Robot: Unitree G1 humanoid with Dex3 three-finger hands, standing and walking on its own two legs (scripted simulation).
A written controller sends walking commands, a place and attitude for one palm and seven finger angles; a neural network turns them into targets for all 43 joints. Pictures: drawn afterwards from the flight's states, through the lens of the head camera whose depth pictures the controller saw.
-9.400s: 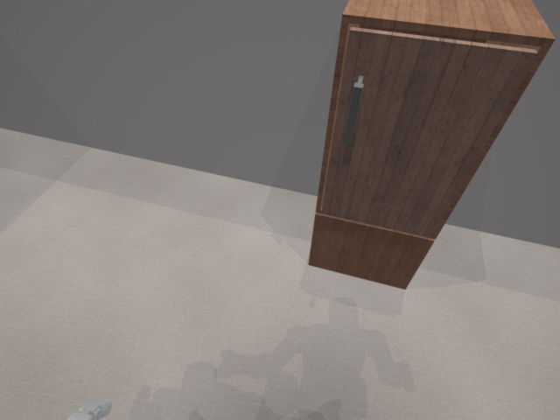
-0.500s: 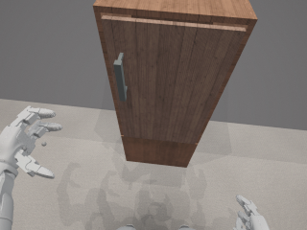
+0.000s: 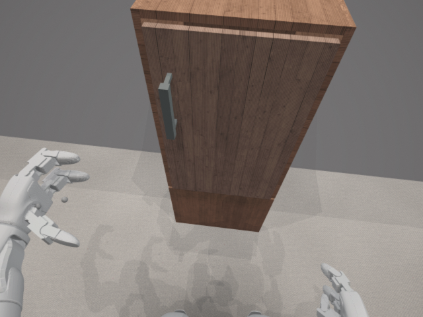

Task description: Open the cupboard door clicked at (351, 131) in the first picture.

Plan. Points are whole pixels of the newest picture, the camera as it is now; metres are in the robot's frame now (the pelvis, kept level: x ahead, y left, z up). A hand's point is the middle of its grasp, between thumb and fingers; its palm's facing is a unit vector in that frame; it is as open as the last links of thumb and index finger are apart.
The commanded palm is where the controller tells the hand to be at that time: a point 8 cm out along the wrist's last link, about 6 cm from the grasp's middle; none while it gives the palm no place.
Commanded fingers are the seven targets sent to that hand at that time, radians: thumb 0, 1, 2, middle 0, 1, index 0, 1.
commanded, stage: move the hooked fingers beside the handle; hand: left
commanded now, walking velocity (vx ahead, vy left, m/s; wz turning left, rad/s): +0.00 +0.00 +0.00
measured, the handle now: (170, 108) +0.54 +0.13 +0.07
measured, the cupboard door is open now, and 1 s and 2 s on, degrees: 0 0 0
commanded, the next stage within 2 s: none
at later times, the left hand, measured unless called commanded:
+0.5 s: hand (89, 167) +0.36 +0.26 +0.07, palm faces -0.05 -1.00 -0.02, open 14.0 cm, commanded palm +0.34 +0.30 +0.07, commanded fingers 0.00 -0.50 0.30 -0.30 -1.20 -0.30 -1.20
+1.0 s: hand (111, 143) +0.43 +0.24 +0.06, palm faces -0.06 -1.00 -0.02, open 14.0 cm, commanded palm +0.41 +0.28 +0.07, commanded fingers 0.00 -0.50 0.30 -0.30 -1.20 -0.30 -1.20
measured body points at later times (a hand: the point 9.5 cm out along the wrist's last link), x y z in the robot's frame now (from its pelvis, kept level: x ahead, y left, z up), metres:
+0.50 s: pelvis +0.00 +0.00 +0.00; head +0.07 +0.01 +0.44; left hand +0.36 +0.31 +0.07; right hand +0.11 -0.27 -0.09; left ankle +0.00 +0.09 -0.70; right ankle +0.02 -0.11 -0.70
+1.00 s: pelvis +0.00 +0.00 -0.01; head +0.09 +0.01 +0.43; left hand +0.42 +0.29 +0.07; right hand +0.07 -0.27 -0.11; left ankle +0.00 +0.09 -0.70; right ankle +0.02 -0.11 -0.70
